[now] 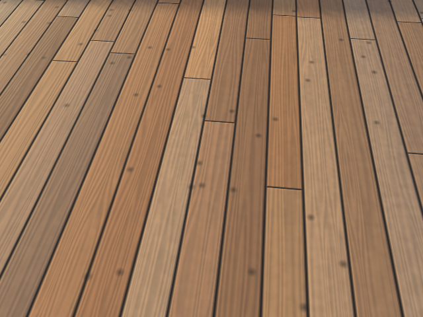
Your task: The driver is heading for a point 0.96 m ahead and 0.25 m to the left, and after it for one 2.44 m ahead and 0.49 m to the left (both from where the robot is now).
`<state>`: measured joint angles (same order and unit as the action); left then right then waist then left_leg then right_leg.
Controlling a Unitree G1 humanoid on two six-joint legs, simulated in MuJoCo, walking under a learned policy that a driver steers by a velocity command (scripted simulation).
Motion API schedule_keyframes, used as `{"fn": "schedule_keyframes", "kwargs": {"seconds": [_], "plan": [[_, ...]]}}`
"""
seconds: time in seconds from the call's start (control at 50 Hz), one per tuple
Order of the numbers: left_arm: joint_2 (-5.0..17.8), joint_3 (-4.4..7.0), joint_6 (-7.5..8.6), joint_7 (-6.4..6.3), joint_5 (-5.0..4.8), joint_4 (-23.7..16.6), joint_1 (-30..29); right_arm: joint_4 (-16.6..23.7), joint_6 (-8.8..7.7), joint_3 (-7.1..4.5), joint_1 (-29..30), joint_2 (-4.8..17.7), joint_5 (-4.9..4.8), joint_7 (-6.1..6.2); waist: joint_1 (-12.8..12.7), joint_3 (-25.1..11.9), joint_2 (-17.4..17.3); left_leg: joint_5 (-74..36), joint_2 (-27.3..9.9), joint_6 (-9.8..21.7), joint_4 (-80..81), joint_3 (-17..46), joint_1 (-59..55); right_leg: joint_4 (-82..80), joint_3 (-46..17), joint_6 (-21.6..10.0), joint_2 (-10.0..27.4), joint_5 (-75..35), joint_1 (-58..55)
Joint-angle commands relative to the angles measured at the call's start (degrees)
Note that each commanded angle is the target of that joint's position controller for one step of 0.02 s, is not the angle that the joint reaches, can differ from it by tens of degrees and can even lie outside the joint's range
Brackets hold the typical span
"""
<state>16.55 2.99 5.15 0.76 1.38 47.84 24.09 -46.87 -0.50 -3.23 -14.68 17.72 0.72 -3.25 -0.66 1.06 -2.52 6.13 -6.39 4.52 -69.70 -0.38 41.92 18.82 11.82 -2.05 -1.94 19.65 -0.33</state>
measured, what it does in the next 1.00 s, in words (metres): walks ahead, turning left: left foot, then right foot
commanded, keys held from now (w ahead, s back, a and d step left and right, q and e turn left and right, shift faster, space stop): w+q+shift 0.70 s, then w+shift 0.06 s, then w+e+shift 0.08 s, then e+shift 0.16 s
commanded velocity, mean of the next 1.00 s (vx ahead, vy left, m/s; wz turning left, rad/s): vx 0.95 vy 0.00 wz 0.71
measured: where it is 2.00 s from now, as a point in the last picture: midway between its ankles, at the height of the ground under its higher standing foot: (131, 169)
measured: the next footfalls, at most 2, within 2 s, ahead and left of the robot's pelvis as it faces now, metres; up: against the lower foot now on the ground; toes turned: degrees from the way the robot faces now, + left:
left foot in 0.20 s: +0.38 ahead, +0.04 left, +0.00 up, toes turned +15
right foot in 0.62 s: +0.83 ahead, +0.04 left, +0.00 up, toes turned +38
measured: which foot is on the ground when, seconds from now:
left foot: up 0.00-0.18, down 0.20-0.64, up 0.66-1.00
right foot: down 0.00-0.20, up 0.22-0.60, down 0.62-1.00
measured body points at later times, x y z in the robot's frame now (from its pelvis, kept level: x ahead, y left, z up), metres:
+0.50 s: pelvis +0.45 +0.05 +0.00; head +0.48 +0.06 +0.45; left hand +0.61 +0.34 -0.05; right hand +0.54 -0.23 -0.12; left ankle +0.34 +0.03 -0.73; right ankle +0.71 -0.07 -0.67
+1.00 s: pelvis +0.84 +0.23 -0.01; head +0.87 +0.26 +0.44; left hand +0.57 +0.33 -0.13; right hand +1.18 +0.31 -0.04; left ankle +0.91 +0.43 -0.72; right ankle +0.80 +0.02 -0.73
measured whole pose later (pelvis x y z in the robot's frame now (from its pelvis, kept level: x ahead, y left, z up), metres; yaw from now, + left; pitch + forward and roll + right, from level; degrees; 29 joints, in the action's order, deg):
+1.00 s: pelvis +0.84 +0.23 -0.01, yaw +41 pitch +2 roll -2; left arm 15.3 1.6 5.4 0.7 -1.5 54.4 35.0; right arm -34.0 -5.0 2.0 6.7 15.0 1.6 -3.9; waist -8.1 2.2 -2.0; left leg -1.6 0.5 3.9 -32.7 2.4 34.9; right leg 14.5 2.3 1.1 0.0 21.9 -6.5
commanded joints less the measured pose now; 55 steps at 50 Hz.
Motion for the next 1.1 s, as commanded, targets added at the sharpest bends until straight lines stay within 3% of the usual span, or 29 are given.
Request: {"fn": "schedule_keyframes", "kwargs": {"seconds": [0.02, 0.12, 0.18, 0.2, 0.22, 0.24, 0.26, 0.3, 0.34, 0.38, 0.46, 0.54, 0.58, 0.62, 0.64, 0.66, 0.68, 0.72, 0.8, 0.88, 0.92, 0.96, 0.98, 1.0, 1.02, 1.04, 1.06, 1.08, 1.1], "plan": [[0.66, -0.49, 2.22, -0.10, -0.01, -2.24, -3.68, 5.67, -0.12, 1.27, 5.78, -1.49, -0.12, -1.08, 2.28, 8.32, 8.17, -7.30, -0.32, 0.81, 5.11, -2.45, 2.98, -12.66, 0.11, 0.49, 11.82, -31.44, 7.53], [7.76, 0.40, 1.55, -2.55, 0.03, -0.96, -2.43, 7.72, -0.30, 2.02, 9.55, 0.75, -0.25, -2.08, 4.86, 4.93, 6.53, -10.33, 7.55, 5.29, 24.56, -12.36, -11.29, -6.32, 6.36, 2.81, 12.93, -74.03, -1.33], [13.12, 2.05, -1.12, -3.73, 0.99, -3.60, -9.32, 0.88, 0.54, -0.94, -15.13, 7.99, -0.22, -0.39, 18.04, -7.75, 9.36, 0.18, 11.71, 9.13, 25.13, -9.00, -37.28, 25.00, 3.08, 1.73, 16.21, -88.34, 0.47], [12.88, 2.27, -1.91, -2.89, 0.83, -4.25, -11.68, -2.10, 0.35, -2.82, -24.30, 10.85, -0.48, 0.92, 21.33, -10.43, 4.57, 2.63, 11.23, 11.79, 31.55, -4.14, -49.20, 47.38, 2.61, 0.83, 12.78, -67.58, 8.48], [5.07, 0.36, -1.41, -1.15, 1.26, -5.22, -14.52, -2.17, 0.76, -3.91, -18.10, 12.20, -1.85, 2.14, 15.77, -2.18, -9.63, 3.41, 8.18, 13.02, 33.84, 4.04, -50.41, 69.77, 0.64, 1.15, 0.18, -2.32, 26.57], [1.33, -1.22, -0.02, -1.09, 0.79, -11.58, -6.24, 0.99, 0.93, -4.36, -11.66, 17.87, 0.44, 1.91, 4.41, -8.62, -13.50, -3.19, -2.39, 23.52, 37.54, 32.51, -61.46, 83.03, -9.53, 3.70, -2.29, 9.78, 46.02], [4.07, -1.71, 1.73, -1.13, 1.05, -13.48, -8.64, 3.09, 0.91, -4.96, -10.84, 17.17, 0.50, 2.33, 7.11, -14.06, -5.90, 18.72, -8.22, 26.72, 52.57, 48.80, -63.41, 80.44, -17.90, 2.87, -0.60, 7.08, 51.64], [6.90, -1.45, 2.39, -1.00, 1.49, -12.89, -13.40, 1.83, -0.12, -3.30, -7.61, 9.84, 0.61, 3.13, 2.07, 0.43, 8.09, 22.80, -5.74, 19.67, 58.97, 43.47, -43.87, 66.08, -18.32, 2.69, 5.13, 0.90, 47.91], [5.77, -2.16, -0.24, -1.07, 3.24, -12.25, -12.72, 2.11, -2.21, -2.46, -5.37, 8.66, 0.11, 3.60, -1.69, 3.88, 9.55, 12.37, -0.34, 17.42, 58.78, 33.30, -30.61, 58.49, -17.94, 4.69, 7.73, 0.79, 40.47], [4.43, -2.78, -2.05, -0.67, 3.35, -13.63, -15.56, 2.43, -3.82, -2.18, -4.91, 8.66, -0.33, 3.21, -2.11, 5.19, 8.88, 7.29, 3.99, 16.44, 60.24, 26.64, -21.26, 48.30, -15.43, 6.45, 9.28, -0.50, 35.29], [1.49, -4.24, -1.95, 0.38, 1.02, -18.58, -27.76, 1.99, -4.40, -3.02, -7.83, 9.48, -0.83, 2.57, 3.53, 5.16, 3.95, -6.62, 8.73, 12.03, 59.76, 21.05, -20.77, 25.03, -11.78, 6.32, 7.01, -20.31, 29.48], [3.62, -3.65, -1.34, -0.04, 0.13, -20.07, -29.86, 1.44, -4.15, -3.84, -9.99, 10.76, -0.84, 2.43, 5.97, 1.28, -0.12, -20.61, 6.42, 8.54, 54.47, 23.21, -31.84, 13.37, -12.27, 4.33, 3.28, -24.55, 24.39], [7.61, -1.94, -0.97, -0.94, 0.03, -17.83, -21.90, 2.03, -4.16, -4.33, -8.02, 12.80, -0.48, 2.77, 1.95, -4.32, -0.65, -33.50, 6.44, 5.72, 44.53, 24.03, -35.34, 11.23, -13.14, 3.32, 0.27, -18.04, 13.17], [13.33, 1.03, -0.44, -2.76, 0.20, -12.30, 1.23, 3.50, -4.87, -4.29, -1.69, 13.45, 0.19, 2.39, -11.36, -15.07, 0.40, -30.50, 9.37, 3.53, 18.08, 21.16, -26.35, 13.99, -15.51, 1.74, 4.47, -6.56, -11.15], [16.17, 1.99, -0.19, -3.76, 1.99, -9.88, 11.97, 5.69, -5.47, -1.49, -0.59, 2.70, 0.76, 2.76, -12.48, -20.36, 13.62, 15.87, 13.33, 4.13, -2.14, 16.33, -14.77, 12.03, -30.87, 1.85, 19.45, 13.20, -22.65], [20.07, 2.86, -0.51, -3.06, 3.12, -11.71, 2.29, 9.43, -5.07, 0.17, -9.66, 0.21, -2.81, 2.62, -2.25, -25.22, 31.15, 23.56, 15.61, 2.68, -13.02, 10.52, -0.35, -4.78, -67.80, -3.97, 31.15, 26.88, -24.99], [12.63, 2.26, -1.01, -2.53, 2.58, -13.82, -6.24, 6.53, -3.58, -0.12, -5.55, 5.61, -0.56, 3.20, -2.53, -14.94, 15.48, 15.30, 9.53, 2.84, -14.68, 8.76, 3.58, -6.66, -62.44, -5.34, 27.15, 36.76, -15.19], [6.52, 0.77, -1.26, -1.83, 2.26, -11.76, -8.09, 6.86, -2.44, -0.58, 0.34, 6.68, 1.08, 1.54, -2.06, -5.22, 4.02, 9.10, 5.41, 1.60, -9.03, 6.10, 0.91, -4.97, -41.04, -4.43, 21.29, 15.09, -2.17], [2.72, -0.52, 1.38, -0.36, 0.61, -3.68, -0.55, 10.44, -1.29, 1.82, 4.85, 0.28, 2.24, -0.69, 0.13, 0.28, 7.21, 8.72, 3.98, 1.18, -2.72, 9.30, 0.92, -8.02, -27.08, -4.44, 16.29, -2.62, 6.16], [5.58, -0.16, 1.91, 0.09, -0.42, -1.77, -1.97, 14.79, -2.51, 3.19, 14.29, 2.01, 2.77, -1.14, 2.59, 6.25, 5.45, 0.86, 4.66, -0.75, 18.94, 3.19, -0.33, -11.87, -16.95, -6.09, 12.88, -26.59, 10.73], [6.83, -0.02, 2.02, 0.44, -1.36, -0.20, 0.69, 14.82, -3.93, 4.69, 18.45, -0.75, 2.41, -1.98, 0.40, 5.37, 5.08, -7.22, 7.58, -1.48, 31.10, -4.11, -16.83, -13.45, -13.70, -5.39, 10.03, -43.35, 17.17], [11.07, 1.10, 1.93, 0.64, -1.42, 1.42, 2.13, 12.90, -4.24, 4.22, 15.08, 1.21, 2.27, -1.30, 2.00, 2.15, 7.52, -8.81, 9.45, -1.00, 35.53, -2.58, -24.71, -8.07, -14.07, -4.41, 10.85, -53.03, 12.04], [15.05, 2.31, 2.08, -0.89, -5.22, -0.31, 0.59, 13.29, -5.46, 1.76, 11.25, 5.57, -1.21, 0.38, 5.57, -2.69, 8.56, -10.21, 9.15, -0.69, 38.69, 3.12, -29.61, -1.68, -16.96, -3.87, 12.35, -55.37, 7.27], [15.55, 2.35, 1.65, -1.53, -5.44, -0.40, -1.99, 11.69, -5.64, 0.86, 6.39, 7.73, -0.89, 1.41, 9.78, -5.87, 8.65, -15.17, 8.01, -0.04, 43.16, 3.85, -35.17, 6.27, -16.12, -1.97, 11.15, -55.59, 6.44], [13.77, 1.91, 1.40, -1.71, -4.27, -1.81, -2.63, 9.85, -5.32, -0.23, 0.07, 10.28, 0.57, 2.58, 12.25, -10.29, 8.35, -24.22, 3.29, 0.69, 41.58, 6.47, -47.02, 17.88, -16.13, 0.41, 8.16, -45.94, 13.48], [5.33, -0.27, 1.14, -1.54, -1.33, -3.99, 0.68, 8.87, -4.49, -0.90, -5.61, 14.51, 2.35, 3.87, 10.05, -20.16, -5.48, -53.57, -12.43, 4.56, 33.29, 17.83, -64.36, 40.05, -13.23, 3.59, 0.93, -1.60, 27.46], [2.52, -1.15, 0.60, -1.57, -2.82, -2.41, 11.79, 11.15, -3.73, 0.10, -4.98, 11.67, 3.33, 3.43, 6.58, -34.44, -12.75, -59.80, -23.27, 13.92, 33.56, 31.68, -72.56, 57.84, -21.05, 4.58, -1.61, 20.80, 34.79], [7.31, 0.47, -0.30, -1.72, -3.83, -2.93, 9.36, 12.30, -2.76, 0.07, -1.05, 8.97, 1.64, 3.16, 6.04, -31.43, -7.19, -52.22, -19.44, 13.63, 36.95, 26.80, -64.68, 60.39, -21.17, 5.15, 1.72, 18.42, 36.38], [7.88, 1.17, -1.18, -2.30, -4.36, -4.52, 4.50, 12.07, -2.65, 0.56, 2.38, 5.85, 0.09, 3.17, 4.65, -21.90, -4.72, -45.32, -16.47, 12.00, 39.16, 20.16, -57.64, 58.38, -17.96, 5.75, 3.96, 14.52, 41.16]]}}
Velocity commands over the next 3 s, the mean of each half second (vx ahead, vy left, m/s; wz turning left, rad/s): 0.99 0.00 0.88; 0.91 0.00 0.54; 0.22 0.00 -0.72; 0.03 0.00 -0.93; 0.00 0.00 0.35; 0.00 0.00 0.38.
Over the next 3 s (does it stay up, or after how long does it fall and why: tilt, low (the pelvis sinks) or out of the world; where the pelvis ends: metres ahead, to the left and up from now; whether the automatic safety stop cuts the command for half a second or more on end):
stays up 1.08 0.42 0.00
